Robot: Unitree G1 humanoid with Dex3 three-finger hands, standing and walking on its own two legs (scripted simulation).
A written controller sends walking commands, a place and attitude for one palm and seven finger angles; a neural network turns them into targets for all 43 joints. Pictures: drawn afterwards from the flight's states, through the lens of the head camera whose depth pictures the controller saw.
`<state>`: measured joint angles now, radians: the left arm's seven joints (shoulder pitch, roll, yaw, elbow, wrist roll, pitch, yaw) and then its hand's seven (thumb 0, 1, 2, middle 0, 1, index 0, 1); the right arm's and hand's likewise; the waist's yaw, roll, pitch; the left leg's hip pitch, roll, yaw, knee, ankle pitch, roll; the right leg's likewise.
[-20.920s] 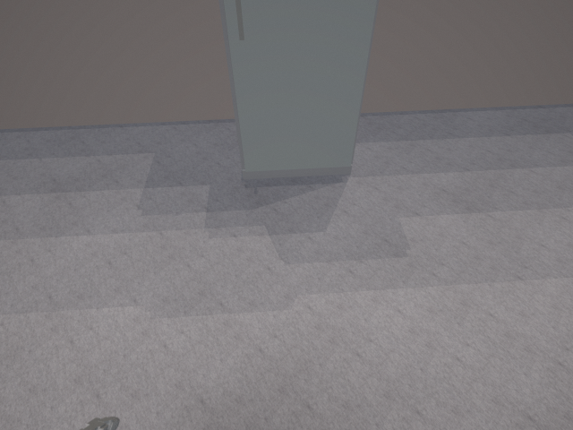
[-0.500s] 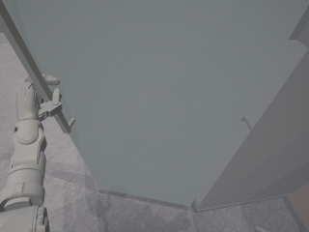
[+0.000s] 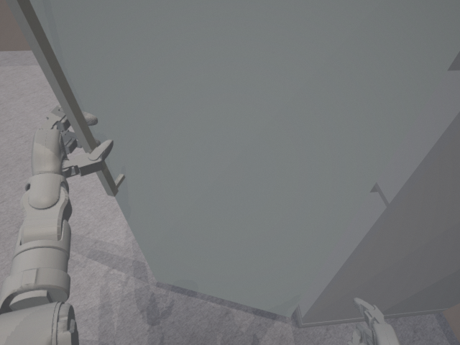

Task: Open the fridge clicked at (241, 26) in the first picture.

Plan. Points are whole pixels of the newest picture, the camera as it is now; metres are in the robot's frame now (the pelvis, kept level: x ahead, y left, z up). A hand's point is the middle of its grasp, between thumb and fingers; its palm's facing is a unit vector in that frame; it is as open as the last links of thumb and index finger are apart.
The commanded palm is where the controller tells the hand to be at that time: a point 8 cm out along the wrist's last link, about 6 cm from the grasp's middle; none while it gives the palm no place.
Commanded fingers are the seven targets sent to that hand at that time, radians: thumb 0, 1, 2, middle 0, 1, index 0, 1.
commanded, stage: loosen the grip on the handle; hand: left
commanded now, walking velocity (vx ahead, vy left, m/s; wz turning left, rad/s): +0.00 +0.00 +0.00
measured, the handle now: (84, 115) +0.44 +0.27 +0.19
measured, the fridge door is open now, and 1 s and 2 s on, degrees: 70 71 71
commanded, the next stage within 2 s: slip the hand off the handle in 0.38 s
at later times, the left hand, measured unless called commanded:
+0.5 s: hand (80, 159) +0.39 +0.28 +0.13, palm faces +0.33 -0.90 -0.27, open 14.4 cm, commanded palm +0.35 +0.32 +0.14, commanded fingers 0.00 -0.55 0.20 -0.25 -1.15 -0.25 -1.15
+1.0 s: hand (44, 156) +0.39 +0.34 +0.13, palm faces +0.33 -0.90 -0.27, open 14.7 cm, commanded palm +0.36 +0.38 +0.14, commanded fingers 0.00 -0.55 0.20 -0.25 -1.15 -0.25 -1.15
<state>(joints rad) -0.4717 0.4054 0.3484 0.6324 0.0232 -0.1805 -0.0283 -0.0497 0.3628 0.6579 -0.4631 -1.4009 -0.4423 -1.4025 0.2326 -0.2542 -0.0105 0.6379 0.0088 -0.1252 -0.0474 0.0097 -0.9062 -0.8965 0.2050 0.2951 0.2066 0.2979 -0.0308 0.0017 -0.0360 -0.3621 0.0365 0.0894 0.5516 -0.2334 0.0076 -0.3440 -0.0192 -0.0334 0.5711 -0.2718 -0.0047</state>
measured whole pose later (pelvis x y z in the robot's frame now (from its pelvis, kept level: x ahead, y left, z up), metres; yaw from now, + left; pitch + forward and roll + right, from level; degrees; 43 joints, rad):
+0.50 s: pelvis +0.01 -0.01 -0.01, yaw +1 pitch +6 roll +0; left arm -0.39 0.45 0.38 0.58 -0.04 -0.25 -0.06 -0.01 -0.54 0.21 -0.29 -1.18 -0.29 -1.19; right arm 0.29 -0.26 0.00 0.69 0.02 -0.09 -0.08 0.01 -0.91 -0.90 0.20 0.29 0.21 0.30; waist -0.02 0.02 -0.04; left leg -0.46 0.05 0.06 0.65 -0.29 0.00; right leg -0.42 -0.01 -0.06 0.64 -0.32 -0.01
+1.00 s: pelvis +0.02 +0.01 -0.01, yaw +1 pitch +8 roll -2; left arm -0.44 0.56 0.47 0.66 -0.05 -0.25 -0.19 -0.01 -0.55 0.20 -0.26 -1.15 -0.25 -1.15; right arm 0.29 -0.26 0.01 0.66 0.02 -0.05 -0.10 0.01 -0.91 -0.90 0.20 0.29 0.21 0.30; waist -0.02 0.01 -0.07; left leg -0.53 0.04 0.06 0.72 -0.33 0.02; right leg -0.47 -0.02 -0.06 0.67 -0.34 0.01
